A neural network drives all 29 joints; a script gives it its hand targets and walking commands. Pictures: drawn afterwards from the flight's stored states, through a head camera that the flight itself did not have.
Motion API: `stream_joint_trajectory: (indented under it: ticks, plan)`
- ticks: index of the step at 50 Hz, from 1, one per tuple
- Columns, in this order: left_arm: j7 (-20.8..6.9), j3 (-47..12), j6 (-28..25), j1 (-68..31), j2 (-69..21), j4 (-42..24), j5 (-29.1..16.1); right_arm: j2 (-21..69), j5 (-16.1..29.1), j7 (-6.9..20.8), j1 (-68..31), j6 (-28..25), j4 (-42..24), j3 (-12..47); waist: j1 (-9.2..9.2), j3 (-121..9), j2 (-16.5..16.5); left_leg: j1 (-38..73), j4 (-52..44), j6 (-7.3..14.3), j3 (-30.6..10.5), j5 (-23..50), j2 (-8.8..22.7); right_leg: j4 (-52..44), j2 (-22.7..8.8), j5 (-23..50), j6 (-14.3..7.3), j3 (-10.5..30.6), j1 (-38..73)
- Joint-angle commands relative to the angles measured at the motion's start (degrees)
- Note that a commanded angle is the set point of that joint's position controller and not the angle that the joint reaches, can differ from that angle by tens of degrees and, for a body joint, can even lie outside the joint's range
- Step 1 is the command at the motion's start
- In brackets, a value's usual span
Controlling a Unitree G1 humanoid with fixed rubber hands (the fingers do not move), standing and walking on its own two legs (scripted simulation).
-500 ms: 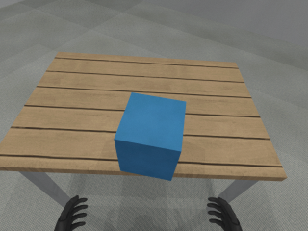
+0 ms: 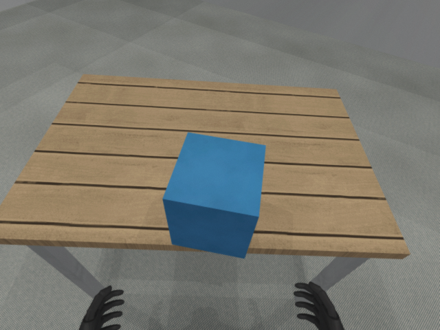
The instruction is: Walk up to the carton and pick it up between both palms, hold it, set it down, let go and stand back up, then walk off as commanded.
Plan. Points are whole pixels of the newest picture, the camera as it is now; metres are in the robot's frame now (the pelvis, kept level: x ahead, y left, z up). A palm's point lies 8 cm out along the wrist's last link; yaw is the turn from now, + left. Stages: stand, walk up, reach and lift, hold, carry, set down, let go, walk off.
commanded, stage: let go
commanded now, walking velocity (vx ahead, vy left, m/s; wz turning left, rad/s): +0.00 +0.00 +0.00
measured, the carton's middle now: (216, 197) +0.39 -0.01 +0.00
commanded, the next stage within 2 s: stand in 0.16 s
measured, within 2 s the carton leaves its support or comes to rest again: neither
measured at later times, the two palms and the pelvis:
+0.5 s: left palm out of the picture +0.16 +0.23 -0.08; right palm out of the picture +0.13 -0.25 -0.08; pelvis +0.01 -0.01 +0.00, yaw +0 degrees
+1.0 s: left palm out of the picture +0.16 +0.24 -0.08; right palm out of the picture +0.13 -0.25 -0.08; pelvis +0.01 -0.01 +0.00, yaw +0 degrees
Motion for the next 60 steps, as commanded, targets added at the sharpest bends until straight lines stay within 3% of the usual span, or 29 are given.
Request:
stream_joint_trajectory:
  ticks: [1,8,9,10,11,13,14,16,17,18,20,24,25,27,28,30,34,36,40,41,43,44,48,49,50,54,55,56,60]
  plan:
    - [0.68,-4.0,-1.62,-6.37,4.81,-0.45,2.83,-13.3,-2.51,0.89,-6.91,-2.26,0.52,-7.77,4.22,-8.26,8.44,10.67,-5.01,-3.96,-0.84,16.37,-1.86,-3.15,3.66,8.73,-2.86,-2.05,-5.74]
    - [0.46,-4.36,-1.88,-6.87,5.37,-0.97,1.43,-12.54,-2.58,0.56,-6.48,-2.22,-1.34,-7.45,3.84,-7.78,6.06,9.62,-4.88,-3.05,-0.62,14.88,-2.18,-3.49,3.35,8.94,-2.36,-1.59,-5.9]
    - [1.26,1.38,-5.74,-3.42,15.82,3.03,3.08,-21.64,-3.46,-1.44,-0.39,3.7,1.85,-5.73,3.23,-13.4,12.46,0.58,-1.76,-0.25,-5.53,26.04,3.39,1.7,-5.06,12.63,-1.42,3.03,0.14]
    - [1.5,3.17,-7.21,-1.54,17.81,3.6,2.94,-21.0,-2.99,-2.36,-0.25,6.15,2.14,-6.51,3.0,-15.22,8.12,0.7,-1.6,0.46,-4.12,22.5,3.19,3.31,-4.86,13.38,-1.79,2.77,2.21]
    - [1.41,2.95,-7.82,-3.99,15.96,3.57,3.01,-20.46,-3.26,-2.58,-1.95,7.45,1.84,-6.01,2.74,-13.79,9.59,-1.69,-1.92,1.03,-4.24,19.92,3.22,3.3,-4.95,13.04,-1.44,2.4,1.59]
    - [1.16,3.28,-8.46,-3.02,14.0,4.82,3.15,-19.72,-3.92,-2.65,-2.05,8.63,1.37,-5.7,3.8,-8.75,7.87,-4.48,-3.74,1.87,-4.43,9.33,3.05,1.02,-5.09,6.71,-1.5,2.93,-0.91]
    - [0.84,3.05,-8.78,-2.2,14.75,5.83,2.66,-20.07,-3.59,-2.18,-2.53,8.66,0.7,-5.42,4.16,-8.63,4.66,-4.76,-4.0,1.66,-4.72,8.87,2.3,1.31,-5.26,7.71,-1.94,3.2,-0.37]
    - [0.79,3.34,-9.24,-2.4,15.47,6.28,2.91,-19.13,-3.52,-2.09,-0.44,8.54,1.41,-5.16,2.83,-8.24,7.29,-5.21,-3.2,1.58,-3.68,7.18,2.06,0.59,-6.14,7.9,-2.19,4.33,-1.3]
    - [0.44,3.68,-9.6,-3.31,15.94,6.76,3.01,-19.73,-3.72,-2.06,-1.44,8.93,1.89,-4.96,3.32,-7.08,6.17,-6.15,-3.4,1.72,-4.4,5.36,1.94,0.11,-5.99,6.12,-2.51,4.44,-1.72]
    - [0.23,3.45,-9.8,-2.05,15.9,7.27,2.84,-20.16,-3.55,-1.92,-0.74,8.9,2.21,-4.92,2.84,-7.05,8.9,-5.93,-3.82,1.86,-5.01,4.34,2.29,0.3,-5.88,6.4,-2.34,4.34,-1.77]
    - [-0.02,3.81,-10.15,-2.48,16.53,8.07,2.77,-21.31,-3.68,-1.54,-1.37,9.27,1.35,-5.05,3.03,-7.31,5.97,-5.31,-4.02,1.95,-5.09,7.04,2.7,0.76,-5.55,6.13,-2.71,3.69,-2.23]
    - [-0.14,3.56,-10.61,-2.24,15.76,8.57,2.61,-22.69,-3.77,-1.67,-2.29,9.2,1.88,-5.0,3.3,-8.06,9.21,-6.01,-3.72,1.74,-4.33,5.34,2.32,0.21,-5.76,7.92,-2.66,4.42,-1.07]
    - [-0.16,4.0,-10.74,-1.64,16.92,8.43,2.42,-22.42,-3.31,-1.58,-2.06,9.11,1.17,-4.97,3.52,-5.85,6.57,-5.83,-4.06,1.91,-5.67,9.09,2.77,1.07,-5.75,8.79,-2.58,3.81,-2.42]
    - [-0.07,3.64,-10.55,-4.35,16.9,8.94,2.79,-23.22,-3.39,-1.61,0.12,9.57,2.26,-5.16,1.94,-8.32,6.48,-4.19,-3.49,2.25,-4.54,8.65,2.78,1.21,-6.25,9.92,-3.0,4.08,-1.28]
    - [-0.16,3.92,-10.53,-3.24,16.84,8.64,1.91,-23.51,-3.36,-1.74,-0.13,9.56,2.24,-4.87,3.3,-8.6,7.53,-3.91,-2.7,2.31,-4.8,10.38,2.93,0.7,-6.26,9.47,-3.18,4.68,-1.41]
    - [-0.29,3.57,-11.22,-2.11,16.54,9.82,2.25,-22.65,-3.71,-1.9,-1.63,9.79,1.77,-4.48,2.94,-8.48,8.97,-3.95,-3.88,2.27,-4.63,9.69,2.7,0.94,-6.03,10.16,-2.68,3.97,-1.12]
    - [-0.13,3.68,-10.87,-3.82,17.23,10.02,2.22,-23.76,-3.36,-1.76,-1.96,9.37,1.3,-5.15,2.85,-7.62,7.21,-4.78,-2.76,2.22,-5.35,12.9,3.38,0.84,-6.32,12.29,-3.24,4.0,-0.68]
    - [-0.26,3.79,-11.1,-3.59,17.7,9.83,2.54,-23.64,-3.36,-1.92,-1.36,9.59,1.84,-4.93,2.25,-9.03,9.14,-2.87,-2.84,2.42,-5.32,13.97,3.52,1.65,-6.53,14.08,-3.37,3.86,-0.55]
    - [-0.34,3.53,-11.24,-4.06,18.0,10.72,2.38,-23.2,-3.28,-1.71,-1.21,9.52,1.82,-5.0,2.26,-8.9,6.43,-2.55,-2.3,2.19,-5.14,15.21,3.41,1.85,-6.39,14.95,-3.78,3.76,-0.73]
    - [-0.47,3.27,-11.17,-3.23,16.74,10.47,2.29,-23.6,-3.49,-1.85,-0.72,9.47,1.74,-5.13,2.31,-8.97,9.01,-2.1,-2.84,2.15,-4.39,15.19,3.35,1.77,-6.43,14.22,-3.56,3.48,-0.9]
    - [-0.45,3.77,-11.35,-3.81,18.25,10.36,2.45,-22.82,-3.4,-1.76,-1.14,9.72,2.11,-4.64,2.63,-9.24,7.39,-1.63,-2.84,1.86,-5.15,14.17,3.37,1.5,-5.81,12.87,-3.59,3.17,-0.93]
    - [-0.31,3.59,-10.89,-2.95,17.21,10.82,2.39,-24.23,-3.48,-1.79,-1.94,9.42,2.4,-5.1,3.09,-8.15,8.96,-2.68,-3.16,2.46,-5.64,14.62,4.03,1.49,-5.84,13.04,-3.81,3.54,-1.02]
    - [-0.52,3.74,-11.43,-2.73,18.15,10.87,2.56,-22.84,-3.37,-2.06,-0.72,9.81,2.29,-4.83,2.38,-6.72,7.63,-2.97,-3.62,2.16,-5.94,13.21,3.78,0.93,-6.08,11.94,-3.92,3.7,-1.25]
    - [-0.66,3.66,-11.45,-2.7,17.93,10.87,2.17,-24.11,-3.35,-2.06,-1.95,9.58,1.92,-5.08,3.36,-8.14,6.48,-2.33,-3.37,2.22,-5.62,13.05,3.74,0.9,-6.07,10.93,-3.64,3.78,-0.99]
    - [-0.53,3.31,-11.46,-2.36,17.62,11.23,2.25,-23.43,-3.43,-1.97,-0.66,9.63,1.88,-5.09,1.97,-8.81,7.01,-1.93,-3.52,2.15,-4.95,12.73,3.65,0.99,-6.35,12.57,-3.43,3.89,-0.62]
    - [-0.7,3.33,-11.46,-2.29,17.34,12.04,1.98,-24.1,-3.21,-1.89,-2.59,9.76,2.1,-4.9,2.86,-7.47,8.19,-2.25,-3.22,2.2,-4.92,13.51,3.65,0.9,-6.45,12.98,-3.73,3.84,-0.91]
    - [-0.51,3.52,-11.52,-4.24,17.83,11.39,2.08,-23.62,-3.21,-1.71,-1.38,9.55,2.28,-5.04,1.56,-10.0,7.14,-1.06,-3.49,2.06,-5.5,12.71,3.9,1.21,-6.15,12.63,-3.82,3.77,-0.56]
    - [-0.32,3.58,-11.27,-3.04,17.93,11.86,2.11,-24.18,-3.06,-1.73,-1.7,9.54,2.69,-5.06,2.67,-8.26,6.24,-1.08,-3.19,2.27,-5.42,13.51,4.1,0.75,-6.12,12.6,-3.97,3.9,-1.33]
    - [-0.44,3.54,-11.5,-3.19,17.55,11.91,1.79,-24.47,-3.2,-1.75,-2.87,9.39,2.32,-5.3,2.46,-9.32,8.52,-0.31,-3.14,2.35,-5.9,16.33,4.49,1.62,-6.53,13.6,-3.99,3.59,-0.99]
